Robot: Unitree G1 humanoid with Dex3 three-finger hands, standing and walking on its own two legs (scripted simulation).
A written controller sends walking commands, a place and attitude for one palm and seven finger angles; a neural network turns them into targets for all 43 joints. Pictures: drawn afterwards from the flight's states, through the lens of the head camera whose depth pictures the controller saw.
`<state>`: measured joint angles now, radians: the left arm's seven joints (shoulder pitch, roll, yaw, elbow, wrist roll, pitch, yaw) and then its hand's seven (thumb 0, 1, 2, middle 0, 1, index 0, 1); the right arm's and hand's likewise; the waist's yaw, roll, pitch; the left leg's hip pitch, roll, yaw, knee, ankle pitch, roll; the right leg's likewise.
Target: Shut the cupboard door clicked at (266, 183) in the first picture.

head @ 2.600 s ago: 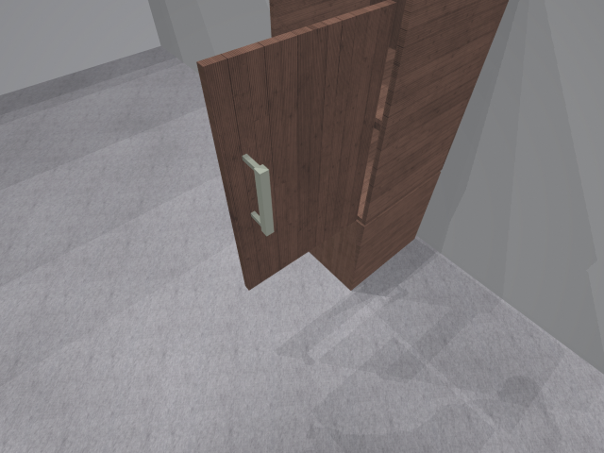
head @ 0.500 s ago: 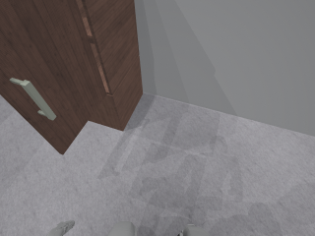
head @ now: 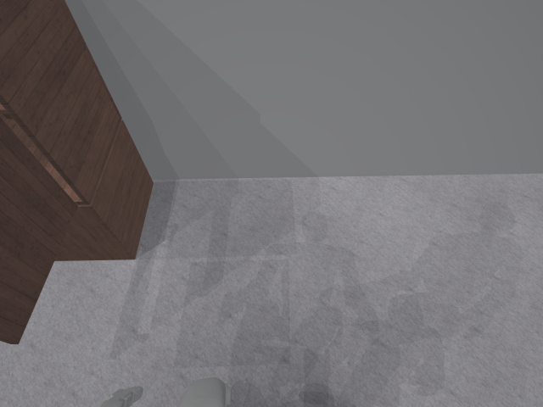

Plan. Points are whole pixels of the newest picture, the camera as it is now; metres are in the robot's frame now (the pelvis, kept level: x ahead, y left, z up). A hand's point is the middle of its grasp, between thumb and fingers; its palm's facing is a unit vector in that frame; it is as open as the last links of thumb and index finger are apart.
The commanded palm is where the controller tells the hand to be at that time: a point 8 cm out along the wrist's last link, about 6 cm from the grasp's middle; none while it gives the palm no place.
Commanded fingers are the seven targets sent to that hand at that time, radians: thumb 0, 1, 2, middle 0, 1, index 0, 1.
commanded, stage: walk to a spot facing it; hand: left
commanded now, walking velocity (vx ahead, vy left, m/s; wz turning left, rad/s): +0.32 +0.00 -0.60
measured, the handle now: out of the picture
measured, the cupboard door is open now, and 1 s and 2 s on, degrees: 88 88 88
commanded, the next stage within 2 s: turn to face it in 1.22 s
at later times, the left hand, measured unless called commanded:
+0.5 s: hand (214, 295) +0.32 +0.13 -0.16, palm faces -0.34 -0.92 -0.21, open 7.3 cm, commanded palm none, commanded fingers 0.00 0.90 0.90 -0.20 -0.30 -0.20 -0.30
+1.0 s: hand (277, 219) +0.50 +0.01 -0.16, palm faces -0.45 -0.88 -0.16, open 7.3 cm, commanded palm none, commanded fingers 0.00 0.90 0.90 -0.20 -0.30 -0.20 -0.30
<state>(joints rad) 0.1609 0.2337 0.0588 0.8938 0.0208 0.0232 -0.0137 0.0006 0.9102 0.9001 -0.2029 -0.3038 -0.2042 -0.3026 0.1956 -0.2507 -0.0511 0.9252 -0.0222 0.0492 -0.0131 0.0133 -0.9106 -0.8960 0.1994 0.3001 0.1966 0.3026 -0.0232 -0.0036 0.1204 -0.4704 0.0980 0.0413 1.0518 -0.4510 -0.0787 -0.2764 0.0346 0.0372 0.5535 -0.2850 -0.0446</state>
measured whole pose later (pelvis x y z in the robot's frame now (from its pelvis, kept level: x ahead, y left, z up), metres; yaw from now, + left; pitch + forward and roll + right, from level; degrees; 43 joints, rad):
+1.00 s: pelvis +0.33 -0.12 +0.01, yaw -26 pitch +2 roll -1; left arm 0.14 0.20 0.06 1.00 0.03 -0.01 -0.05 0.00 0.92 0.90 -0.20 -0.30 -0.20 -0.30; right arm 0.39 -0.12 -0.02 1.06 -0.05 -0.07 0.00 0.00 -0.91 -0.90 0.20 0.30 0.20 0.30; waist -0.04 0.00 0.04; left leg -0.15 0.13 0.16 0.43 -0.29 -0.05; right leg -0.46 -0.06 -0.09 0.80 -0.33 -0.02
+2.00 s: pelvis +0.61 -0.30 +0.00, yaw -3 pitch +1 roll +0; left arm 0.13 0.25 0.07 0.90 0.01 0.05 0.00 0.00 0.92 0.90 -0.20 -0.30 -0.20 -0.30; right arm 0.14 -0.25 -0.05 0.91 -0.03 0.03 0.00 0.01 -0.91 -0.90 0.20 0.30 0.20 0.30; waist -0.01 0.00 0.12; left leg -0.35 0.03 0.01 0.58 -0.25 -0.01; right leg -0.44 -0.08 -0.04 0.96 -0.49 0.08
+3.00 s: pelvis +0.67 -0.38 -0.01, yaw +36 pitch +1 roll +1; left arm 0.20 0.23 0.05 0.88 0.02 0.05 0.00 0.00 0.91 0.90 -0.21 -0.30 -0.21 -0.30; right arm 0.14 -0.24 -0.06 0.88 -0.02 0.04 0.03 0.01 -0.91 -0.90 0.20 0.30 0.19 0.30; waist -0.02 -0.06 0.11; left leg -0.33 0.01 0.04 0.63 -0.31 0.02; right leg -0.36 -0.15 -0.13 0.84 -0.50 0.07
